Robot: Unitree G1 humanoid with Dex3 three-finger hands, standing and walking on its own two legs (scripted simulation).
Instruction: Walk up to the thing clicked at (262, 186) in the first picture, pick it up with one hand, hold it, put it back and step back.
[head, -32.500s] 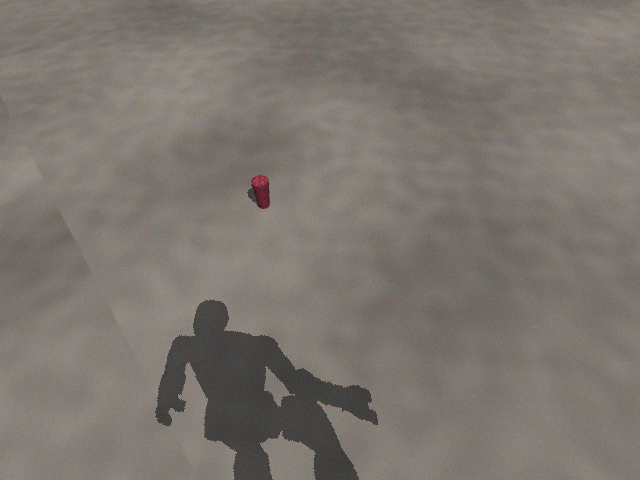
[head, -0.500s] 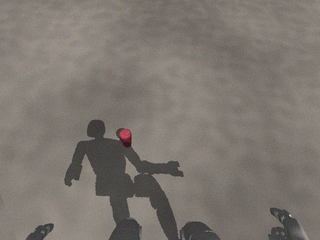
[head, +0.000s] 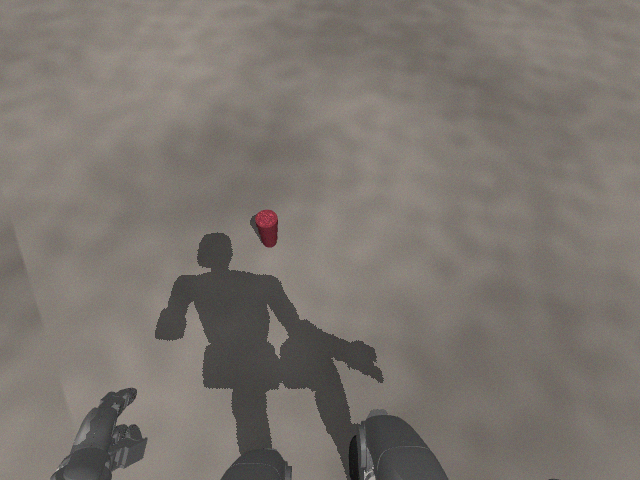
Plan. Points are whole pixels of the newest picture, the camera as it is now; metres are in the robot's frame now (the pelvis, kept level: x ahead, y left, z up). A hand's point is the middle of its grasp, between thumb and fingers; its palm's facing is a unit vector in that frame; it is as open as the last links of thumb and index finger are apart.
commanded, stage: step back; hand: left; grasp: from the side
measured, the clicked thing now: (268, 230) +0.87 +0.18 -0.68
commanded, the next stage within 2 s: stand in 1.46 s
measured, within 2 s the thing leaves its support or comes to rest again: neither
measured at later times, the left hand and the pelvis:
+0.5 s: hand out of the picture -0.10 +0.23 -0.12, palm faces -0.03 -0.89 -0.45, open 7.4 cm; pelvis -0.16 -0.05 +0.01, yaw -2 degrees
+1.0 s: hand out of the picture -0.11 +0.21 -0.13, palm faces +0.03 -0.91 -0.41, open 7.4 cm; pelvis -0.17 -0.06 +0.01, yaw +1 degrees
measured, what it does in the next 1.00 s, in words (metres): walks backwards: right foot, then left foot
